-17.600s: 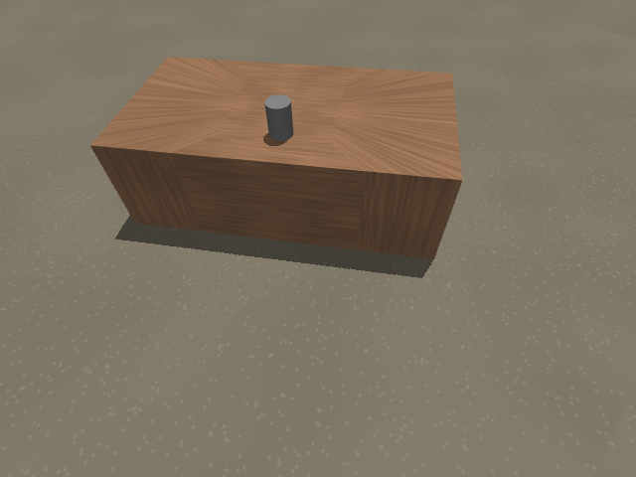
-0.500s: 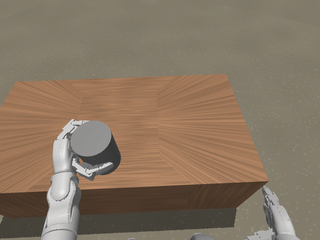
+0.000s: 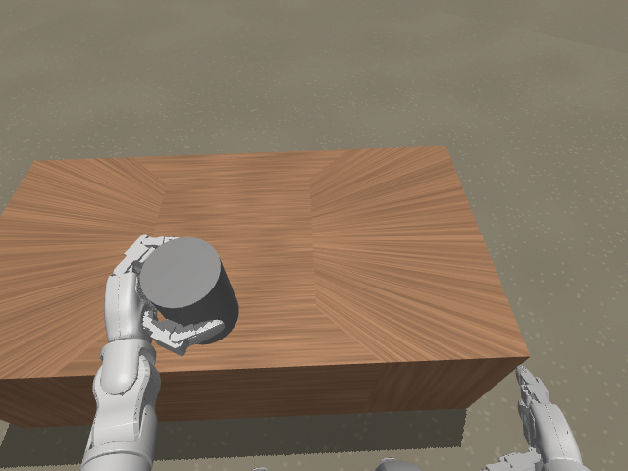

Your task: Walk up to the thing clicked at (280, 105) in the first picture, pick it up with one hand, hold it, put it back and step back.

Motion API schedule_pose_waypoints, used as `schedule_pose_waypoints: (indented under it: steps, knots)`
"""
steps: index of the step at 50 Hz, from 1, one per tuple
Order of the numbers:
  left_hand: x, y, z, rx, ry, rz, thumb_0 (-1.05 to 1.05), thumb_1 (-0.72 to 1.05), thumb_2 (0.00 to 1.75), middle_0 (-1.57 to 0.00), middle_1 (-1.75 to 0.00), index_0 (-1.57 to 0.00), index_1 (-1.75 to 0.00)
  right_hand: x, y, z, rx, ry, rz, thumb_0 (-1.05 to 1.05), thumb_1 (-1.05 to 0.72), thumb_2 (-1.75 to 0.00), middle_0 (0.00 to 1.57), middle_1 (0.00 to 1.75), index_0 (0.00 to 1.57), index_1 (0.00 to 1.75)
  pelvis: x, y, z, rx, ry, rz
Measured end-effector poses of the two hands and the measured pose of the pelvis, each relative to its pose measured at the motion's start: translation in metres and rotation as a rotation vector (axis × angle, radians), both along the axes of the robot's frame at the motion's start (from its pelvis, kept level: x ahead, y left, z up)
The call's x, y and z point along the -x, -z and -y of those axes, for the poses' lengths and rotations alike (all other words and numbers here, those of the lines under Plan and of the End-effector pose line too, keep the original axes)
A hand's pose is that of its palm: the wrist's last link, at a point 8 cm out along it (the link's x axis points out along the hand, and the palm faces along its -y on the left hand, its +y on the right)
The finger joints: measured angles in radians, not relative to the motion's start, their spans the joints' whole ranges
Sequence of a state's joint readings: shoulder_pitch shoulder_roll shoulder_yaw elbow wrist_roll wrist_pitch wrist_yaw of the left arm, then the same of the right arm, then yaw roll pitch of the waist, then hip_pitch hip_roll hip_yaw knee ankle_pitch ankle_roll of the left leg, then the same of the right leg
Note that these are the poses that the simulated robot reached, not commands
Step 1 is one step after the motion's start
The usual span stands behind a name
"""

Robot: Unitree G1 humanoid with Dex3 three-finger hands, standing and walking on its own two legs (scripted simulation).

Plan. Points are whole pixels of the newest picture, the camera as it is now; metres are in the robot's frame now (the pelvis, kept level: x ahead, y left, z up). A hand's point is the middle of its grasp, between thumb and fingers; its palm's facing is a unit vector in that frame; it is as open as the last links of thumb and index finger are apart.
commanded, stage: hold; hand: left
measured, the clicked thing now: (195, 294) +0.33 +0.15 +0.05
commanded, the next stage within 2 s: crouch in 0.32 s
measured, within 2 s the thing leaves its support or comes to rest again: neither
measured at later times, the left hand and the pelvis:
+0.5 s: hand (185, 293) +0.33 +0.17 +0.06, palm faces +0.12 -0.99 +0.00, open 11.9 cm; pelvis +0.00 +0.00 +0.00, yaw +0 degrees
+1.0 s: hand (205, 281) +0.40 +0.17 -0.04, palm faces +0.14 -0.99 +0.00, open 11.9 cm; pelvis -0.02 +0.00 -0.04, yaw +0 degrees
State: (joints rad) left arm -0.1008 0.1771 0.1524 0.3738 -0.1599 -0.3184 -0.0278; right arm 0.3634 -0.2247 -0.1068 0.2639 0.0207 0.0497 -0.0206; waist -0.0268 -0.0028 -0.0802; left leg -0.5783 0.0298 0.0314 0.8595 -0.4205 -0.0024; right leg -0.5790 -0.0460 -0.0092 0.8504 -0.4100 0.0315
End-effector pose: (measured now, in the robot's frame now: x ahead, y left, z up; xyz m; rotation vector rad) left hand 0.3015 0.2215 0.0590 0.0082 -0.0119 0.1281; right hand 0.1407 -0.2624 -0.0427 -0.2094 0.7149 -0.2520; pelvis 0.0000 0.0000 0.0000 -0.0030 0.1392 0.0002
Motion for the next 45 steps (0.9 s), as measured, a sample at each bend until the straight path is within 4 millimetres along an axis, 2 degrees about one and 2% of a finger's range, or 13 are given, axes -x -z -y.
schedule_pose_waypoints:
  steps: [28, 36, 45]
  knots:
    - [-0.002, 0.004, 0.006, 0.005, 0.011, -0.006, -0.01, -0.61, 0.86, -0.63, -1.02, -0.67, -1.05, 0.003, -0.003, 0.0, 0.007, -0.006, 0.012, -0.01, 0.52, -0.06, 0.06, 0.05, 0.05, 0.05, 0.004, 0.0, 0.002, -0.001, 0.001, 0.004]
    - [-0.019, 0.035, 0.004, 0.02, 0.002, -0.052, -0.01, -0.61, 0.85, -0.63, -1.01, -0.68, -1.04, 0.004, -0.002, -0.005, 0.016, -0.039, 0.025, -0.01, 0.53, -0.05, 0.06, 0.05, 0.06, 0.05, 0.01, 0.008, 0.002, 0.0, -0.001, -0.036]
    - [-0.054, 0.08, 0.001, 0.017, -0.005, -0.059, -0.01, -0.61, 0.86, -0.63, -1.01, -0.68, -1.04, 0.017, 0.001, 0.002, 0.094, -0.077, 0.011, -0.01, 0.53, -0.05, 0.06, 0.05, 0.06, 0.05, 0.021, 0.031, 0.002, 0.009, -0.002, -0.126]
